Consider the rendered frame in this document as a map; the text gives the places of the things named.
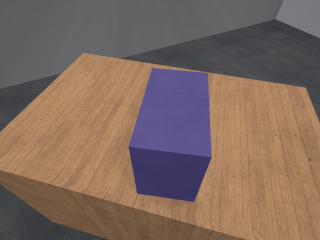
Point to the pedestal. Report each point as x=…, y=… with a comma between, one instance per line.
x=67, y=156

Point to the carton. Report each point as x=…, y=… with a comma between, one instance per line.
x=170, y=147

